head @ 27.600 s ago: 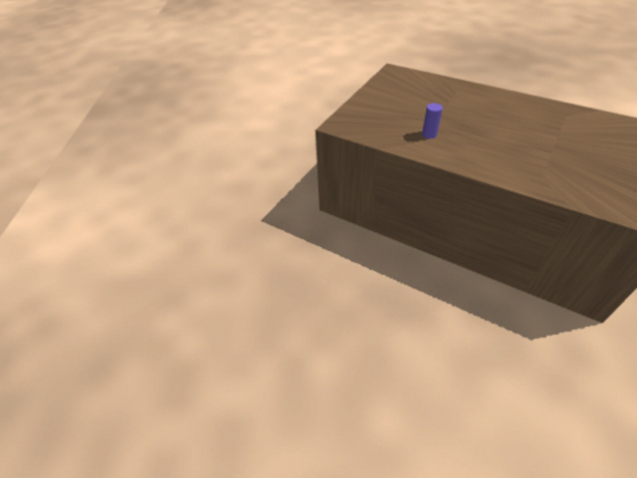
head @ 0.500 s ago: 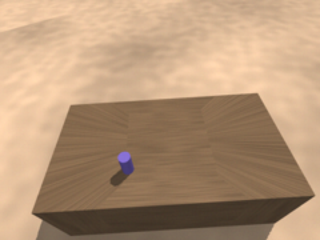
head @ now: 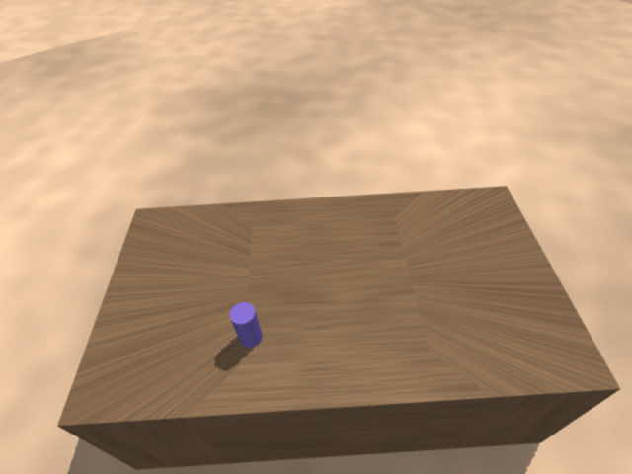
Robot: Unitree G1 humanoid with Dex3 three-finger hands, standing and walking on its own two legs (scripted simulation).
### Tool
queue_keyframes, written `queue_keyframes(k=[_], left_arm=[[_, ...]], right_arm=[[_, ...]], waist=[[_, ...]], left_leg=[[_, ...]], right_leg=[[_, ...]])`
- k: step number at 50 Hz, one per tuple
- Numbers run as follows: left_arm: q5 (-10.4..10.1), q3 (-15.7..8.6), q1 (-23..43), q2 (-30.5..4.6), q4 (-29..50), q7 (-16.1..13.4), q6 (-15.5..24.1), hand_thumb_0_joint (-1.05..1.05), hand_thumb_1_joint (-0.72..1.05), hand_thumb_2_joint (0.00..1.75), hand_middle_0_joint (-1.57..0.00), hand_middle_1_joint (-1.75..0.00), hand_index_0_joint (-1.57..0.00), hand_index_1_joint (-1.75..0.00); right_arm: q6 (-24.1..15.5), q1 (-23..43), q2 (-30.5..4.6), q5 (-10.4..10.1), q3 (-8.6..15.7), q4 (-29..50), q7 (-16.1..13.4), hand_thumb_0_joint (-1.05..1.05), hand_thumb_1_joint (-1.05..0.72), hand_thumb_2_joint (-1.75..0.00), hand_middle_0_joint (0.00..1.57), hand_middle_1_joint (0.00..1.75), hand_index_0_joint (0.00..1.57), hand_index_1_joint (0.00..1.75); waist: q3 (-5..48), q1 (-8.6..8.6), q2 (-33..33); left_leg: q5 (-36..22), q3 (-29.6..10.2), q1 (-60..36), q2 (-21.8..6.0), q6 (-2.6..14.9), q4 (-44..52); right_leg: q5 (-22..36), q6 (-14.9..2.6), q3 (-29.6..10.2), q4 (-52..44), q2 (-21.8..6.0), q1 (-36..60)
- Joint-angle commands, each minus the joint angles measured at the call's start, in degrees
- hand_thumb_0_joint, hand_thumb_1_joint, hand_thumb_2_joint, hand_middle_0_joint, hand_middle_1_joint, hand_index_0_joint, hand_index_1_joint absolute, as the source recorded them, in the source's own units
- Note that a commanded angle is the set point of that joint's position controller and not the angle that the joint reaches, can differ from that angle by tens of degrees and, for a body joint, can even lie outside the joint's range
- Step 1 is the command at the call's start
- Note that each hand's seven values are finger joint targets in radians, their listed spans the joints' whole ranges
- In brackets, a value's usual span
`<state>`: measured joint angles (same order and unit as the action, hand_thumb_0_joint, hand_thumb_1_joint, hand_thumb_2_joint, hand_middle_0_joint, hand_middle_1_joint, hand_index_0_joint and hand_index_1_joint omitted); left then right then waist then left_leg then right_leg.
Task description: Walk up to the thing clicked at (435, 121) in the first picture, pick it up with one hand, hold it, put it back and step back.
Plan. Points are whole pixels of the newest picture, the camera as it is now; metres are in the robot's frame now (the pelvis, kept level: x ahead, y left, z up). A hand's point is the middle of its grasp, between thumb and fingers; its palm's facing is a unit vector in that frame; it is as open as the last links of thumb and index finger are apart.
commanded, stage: stand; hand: left
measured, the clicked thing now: (246, 325) +0.49 +0.19 -0.31
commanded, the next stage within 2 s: step back in 0.38 s
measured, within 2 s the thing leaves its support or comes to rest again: neither
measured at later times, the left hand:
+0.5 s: hand out of the picture +0.07 +0.26 -0.16, palm faces -0.02 -0.93 -0.37, open 7.3 cm
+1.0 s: hand out of the picture -0.02 +0.21 -0.15, palm faces +0.07 -0.90 -0.43, open 7.4 cm
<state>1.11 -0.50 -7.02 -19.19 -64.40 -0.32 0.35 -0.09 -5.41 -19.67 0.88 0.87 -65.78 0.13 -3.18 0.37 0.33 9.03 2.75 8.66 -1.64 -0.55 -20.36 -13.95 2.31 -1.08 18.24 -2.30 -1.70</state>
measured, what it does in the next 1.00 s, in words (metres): walks backwards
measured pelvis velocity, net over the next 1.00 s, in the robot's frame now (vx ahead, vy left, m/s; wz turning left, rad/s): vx -0.12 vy -0.06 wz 0.06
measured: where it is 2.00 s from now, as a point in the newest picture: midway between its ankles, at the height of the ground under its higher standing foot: outside the picture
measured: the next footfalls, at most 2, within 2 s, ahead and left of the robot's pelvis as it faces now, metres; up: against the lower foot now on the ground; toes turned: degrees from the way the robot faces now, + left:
left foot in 1.12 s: -0.15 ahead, +0.08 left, +0.00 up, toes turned +4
right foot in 1.52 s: -0.27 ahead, -0.17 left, +0.00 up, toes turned +1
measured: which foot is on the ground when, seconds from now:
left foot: down 0.00-0.66, up 0.68-1.00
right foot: down 0.00-1.00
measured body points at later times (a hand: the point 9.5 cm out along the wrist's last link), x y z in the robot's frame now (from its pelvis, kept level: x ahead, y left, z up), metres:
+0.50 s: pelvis -0.02 -0.01 -0.01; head +0.02 -0.01 +0.44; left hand +0.07 +0.30 -0.13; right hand +0.07 -0.31 -0.14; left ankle +0.02 +0.12 -0.75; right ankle -0.04 -0.14 -0.74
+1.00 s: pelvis -0.12 -0.06 -0.02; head -0.04 -0.08 +0.42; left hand -0.02 +0.26 -0.12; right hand -0.03 -0.37 -0.17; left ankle -0.17 +0.08 -0.70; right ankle -0.06 -0.15 -0.75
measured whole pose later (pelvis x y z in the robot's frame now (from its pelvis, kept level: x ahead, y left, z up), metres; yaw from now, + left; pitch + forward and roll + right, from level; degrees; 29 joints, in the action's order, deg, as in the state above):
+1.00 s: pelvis -0.12 -0.06 -0.02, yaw +4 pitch -1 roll +1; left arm 1.5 -3.6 -6.6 -18.2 -46.6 -1.7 -0.9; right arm 4.3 -8.9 -23.9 0.6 2.1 -55.2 -1.4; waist -11.0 -1.3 3.1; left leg 29.6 -6.3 21.0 4.3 -1.6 -56.4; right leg -13.9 -2.9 4.2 35.2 -1.5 -20.5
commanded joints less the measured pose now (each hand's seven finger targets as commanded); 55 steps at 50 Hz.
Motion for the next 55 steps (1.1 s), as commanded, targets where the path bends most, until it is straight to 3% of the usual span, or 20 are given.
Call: queue_keyframes(k=[1, 7, 9, 18, 19, 21, 22, 24, 26, 28, 31, 32, 33, 34, 35, 37, 43, 47, 52, 55], left_arm=[[-0.3, -2.4, 1.5, -12.4, 3.2, -0.6, 0.9, 0.00, 0.90, 0.90, -0.20, -0.30, -0.20, -0.30], [-0.2, -2.3, 1.2, -12.1, 3.4, -0.5, 1.0, 0.00, 0.90, 0.90, -0.20, -0.30, -0.20, -0.30], [-0.2, -2.4, 0.9, -12.4, 3.7, -0.6, 1.1, 0.00, 0.90, 0.90, -0.20, -0.30, -0.20, -0.30], [-0.5, -2.3, 0.8, -12.4, 3.9, -0.6, 1.0, 0.00, 0.90, 0.90, -0.20, -0.30, -0.20, -0.30], [-1.2, -4.1, 2.1, -16.5, 5.7, -0.8, 0.2, 0.00, 0.90, 0.90, -0.20, -0.30, -0.20, -0.30], [-1.5, -3.8, 0.2, -13.9, 7.3, -1.1, -0.3, 0.00, 0.90, 0.90, -0.20, -0.30, -0.20, -0.30], [-1.5, -3.9, -0.7, -13.0, 7.8, -1.2, -0.6, 0.00, 0.90, 0.90, -0.20, -0.30, -0.20, -0.30], [-1.0, -4.3, -2.2, -12.2, 9.4, -1.0, -1.7, 0.00, 0.90, 0.90, -0.20, -0.30, -0.20, -0.30], [-0.8, -4.8, -3.2, -12.3, 10.7, -0.8, -2.5, 0.00, 0.90, 0.90, -0.20, -0.30, -0.20, -0.30], [-1.3, -5.0, -6.3, -11.3, 11.0, -0.7, -2.7, 0.00, 0.90, 0.90, -0.20, -0.30, -0.20, -0.30], [0.0, -5.9, -10.5, -11.6, 9.8, -0.8, -1.6, 0.00, 0.90, 0.90, -0.20, -0.30, -0.20, -0.30], [1.1, -7.1, -8.6, -15.4, 10.8, -1.0, -1.0, 0.00, 0.90, 0.90, -0.20, -0.30, -0.20, -0.30], [1.5, -8.1, -4.8, -21.3, 13.5, -1.1, -0.6, 0.00, 0.90, 0.90, -0.20, -0.30, -0.20, -0.30], [2.1, -8.3, -1.8, -25.1, 15.7, -1.1, -0.5, 0.00, 0.90, 0.90, -0.20, -0.30, -0.20, -0.30], [1.7, -8.2, 0.4, -22.6, 16.7, -1.3, -0.2, 0.00, 0.90, 0.90, -0.20, -0.30, -0.20, -0.30], [1.4, -7.3, 6.8, -17.7, 17.9, -1.3, 0.0, 0.00, 0.90, 0.90, -0.20, -0.30, -0.20, -0.30], [0.5, -7.3, -3.8, -14.0, 18.6, -2.3, -0.3, 0.00, 0.90, 0.90, -0.20, -0.30, -0.20, -0.30], [0.2, -8.0, -5.5, -15.0, 20.0, -2.6, -0.9, 0.00, 0.90, 0.90, -0.20, -0.30, -0.20, -0.30], [0.3, -8.2, -1.4, -17.0, 22.4, -2.0, -1.3, 0.00, 0.90, 0.90, -0.20, -0.30, -0.20, -0.30], [0.0, -7.8, 3.1, -17.3, 23.2, -1.6, -1.8, 0.00, 0.90, 0.90, -0.20, -0.30, -0.20, -0.30]], right_arm=[[-1.5, 2.3, -11.8, -0.2, 1.9, 3.3, -0.7, 0.00, -0.90, -0.90, 0.20, 0.30, 0.20, 0.30], [-1.5, 2.1, -11.8, -0.2, 1.9, 3.4, -0.7, 0.00, -0.90, -0.90, 0.20, 0.30, 0.20, 0.30], [-1.5, 2.3, -12.1, -0.2, 2.0, 3.7, -0.7, 0.00, -0.90, -0.90, 0.20, 0.30, 0.20, 0.30], [-1.4, 1.8, -11.8, -0.3, 1.9, 3.5, -0.7, 0.00, -0.90, -0.90, 0.20, 0.30, 0.20, 0.30], [-0.4, 2.8, -15.6, -0.9, 3.5, 4.4, -0.4, 0.00, -0.90, -0.90, 0.20, 0.30, 0.20, 0.30], [0.1, 1.1, -16.0, -1.5, 4.1, 5.6, -0.5, 0.00, -0.90, -0.90, 0.20, 0.30, 0.20, 0.30], [0.3, 0.8, -16.5, -1.5, 4.6, 6.5, -0.5, 0.00, -0.90, -0.90, 0.20, 0.30, 0.20, 0.30], [0.6, 2.1, -17.4, -1.1, 5.4, 8.9, -0.7, 0.00, -0.90, -0.90, 0.20, 0.30, 0.20, 0.30], [0.9, 2.5, -17.8, -0.2, 5.9, 10.9, -1.1, 0.00, -0.90, -0.90, 0.20, 0.30, 0.20, 0.30], [1.3, 4.8, -17.0, 0.5, 5.8, 12.9, -1.3, 0.00, -0.90, -0.90, 0.20, 0.30, 0.20, 0.30], [2.7, 8.0, -15.0, -0.7, 5.0, 14.7, -1.0, 0.00, -0.90, -0.90, 0.20, 0.30, 0.20, 0.30], [3.2, 5.2, -11.6, -1.3, 4.0, 14.9, -0.7, 0.00, -0.90, -0.90, 0.20, 0.30, 0.20, 0.30], [3.6, 2.7, -8.4, -1.3, 3.2, 15.7, -1.0, 0.00, -0.90, -0.90, 0.20, 0.30, 0.20, 0.30], [4.1, 3.3, -11.7, -1.0, 4.5, 15.2, -1.8, 0.00, -0.90, -0.90, 0.20, 0.30, 0.20, 0.30], [4.1, 2.8, -13.9, -1.0, 5.1, 14.5, -1.8, 0.00, -0.90, -0.90, 0.20, 0.30, 0.20, 0.30], [3.6, -3.3, -14.1, -1.9, 5.0, 12.2, -1.7, 0.00, -0.90, -0.90, 0.20, 0.30, 0.20, 0.30], [2.5, -1.1, -13.8, -0.6, 3.1, 14.9, -2.4, 0.00, -0.90, -0.90, 0.20, 0.30, 0.20, 0.30], [2.4, -2.4, -13.6, -0.2, 3.1, 16.0, -2.4, 0.00, -0.90, -0.90, 0.20, 0.30, 0.20, 0.30], [2.6, -7.7, -13.3, 0.1, 3.9, 15.1, -1.2, 0.00, -0.90, -0.90, 0.20, 0.30, 0.20, 0.30], [2.8, -13.7, -13.7, 0.7, 4.9, 13.3, -0.2, 0.00, -0.90, -0.90, 0.20, 0.30, 0.20, 0.30]], waist=[[2.7, 0.32, -0.5], [3.0, 0.29, -1.0], [4.9, 0.10, -0.9], [4.1, 0.11, -0.2], [-1.2, 0.53, 0.1], [3.7, 0.76, 3.4], [5.2, 0.82, 5.0], [7.7, 0.46, 9.9], [7.6, 0.40, 11.4], [7.7, -1.49, 11.2], [5.6, -4.43, 6.3], [3.3, -2.82, -5.7], [0.7, -0.85, -16.3], [1.2, -2.54, -15.0], [0.7, -1.43, -10.4], [2.5, 2.82, -7.2], [6.1, -3.92, -6.8], [7.6, -4.44, -9.3], [8.4, -1.63, -10.3], [8.2, 2.54, -9.1]], left_leg=[[-7.2, -5.5, -4.8, -6.1, 1.52, 3.2], [-7.1, -5.6, -5.4, -6.2, 1.63, 2.9], [-11.0, -5.4, -6.8, -6.5, 1.95, 1.8], [-9.6, -5.1, -5.6, -6.4, 1.76, 2.2], [-19.7, -6.7, -1.7, -6.5, 3.10, -1.7], [-28.1, -8.2, -3.3, -10.1, 6.93, -2.0], [-29.5, -9.9, -2.6, -12.5, 9.12, -1.7], [-27.4, -13.0, -0.8, -17.0, 14.19, -1.1], [-23.0, -13.7, 3.1, -19.2, 16.53, -1.4], [-22.0, -12.0, 4.4, -17.5, 14.86, -5.4], [-8.1, -8.6, 8.4, -11.0, 8.04, -14.7], [3.1, -5.2, 14.5, -3.6, 4.86, -23.0], [24.7, -5.1, 22.5, 6.0, 1.23, -31.4], [29.7, -12.4, 17.5, 7.0, 1.75, -42.3], [25.7, -15.0, 17.0, 6.5, 1.86, -48.1], [18.1, -15.1, 19.2, 8.1, 1.18, -50.5], [20.0, -13.0, 25.5, 6.6, -1.04, -44.2], [21.4, -10.2, 22.2, 4.7, -0.92, -35.7], [18.8, -4.0, 10.7, 3.4, 0.95, -23.5], [9.1, -1.8, 0.3, 2.7, 3.36, -12.6]], right_leg=[[9.4, -2.89, -2.9, -3.1, -5.2, -5.5], [9.1, -2.84, -2.9, -3.3, -5.1, -5.8], [12.5, -2.73, -3.1, -3.0, -5.5, -4.9], [11.4, -2.94, -3.2, -3.0, -5.5, -4.4], [18.9, -2.90, -3.0, 3.9, -3.3, -10.1], [14.8, -2.95, 0.4, 12.1, -0.4, -9.8], [10.6, -2.93, 1.8, 16.1, 1.2, -10.1], [-12.3, -3.84, 1.3, 27.5, 3.2, -12.5], [-19.7, -4.81, -1.7, 36.2, 2.0, -15.2], [-16.4, -4.83, -2.5, 32.8, 1.4, -15.8], [1.0, -2.35, -0.6, 7.8, 1.0, -10.2], [7.3, -2.03, -10.7, 0.2, -4.8, -9.1], [12.3, -6.10, -24.6, -3.4, -14.8, -11.5], [13.5, -15.13, -29.7, -3.4, -20.5, -21.2], [14.0, -15.06, -26.8, -2.0, -18.1, -21.2], [19.2, -10.87, -13.1, 3.0, -10.1, -14.8], [31.5, -15.05, -12.5, 9.6, -13.7, 3.4], [35.1, -16.03, -13.2, 10.5, -15.2, 5.3], [23.5, -13.33, -10.6, 9.7, -13.5, -4.6], [7.0, -9.60, -9.1, 10.2, -12.4, -16.0]])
